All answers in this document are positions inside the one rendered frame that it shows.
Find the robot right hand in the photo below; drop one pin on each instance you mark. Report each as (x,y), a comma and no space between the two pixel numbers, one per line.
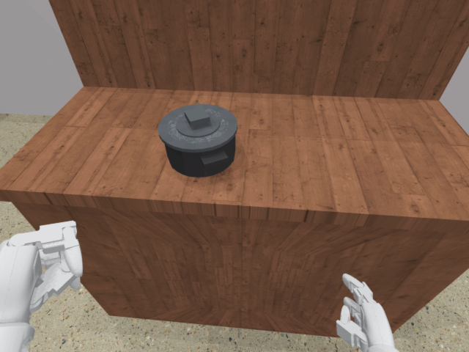
(371,326)

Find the robot left forearm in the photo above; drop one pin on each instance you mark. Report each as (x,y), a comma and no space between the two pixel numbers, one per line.
(15,337)

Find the knob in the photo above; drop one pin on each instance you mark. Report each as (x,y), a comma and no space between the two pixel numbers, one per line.
(197,116)

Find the robot left hand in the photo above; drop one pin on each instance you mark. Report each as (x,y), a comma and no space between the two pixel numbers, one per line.
(21,258)

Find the lid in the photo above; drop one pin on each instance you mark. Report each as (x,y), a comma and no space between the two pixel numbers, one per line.
(175,131)

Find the table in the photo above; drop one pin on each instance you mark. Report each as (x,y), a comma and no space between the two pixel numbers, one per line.
(345,161)

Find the pot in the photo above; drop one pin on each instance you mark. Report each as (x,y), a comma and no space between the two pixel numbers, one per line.
(202,164)

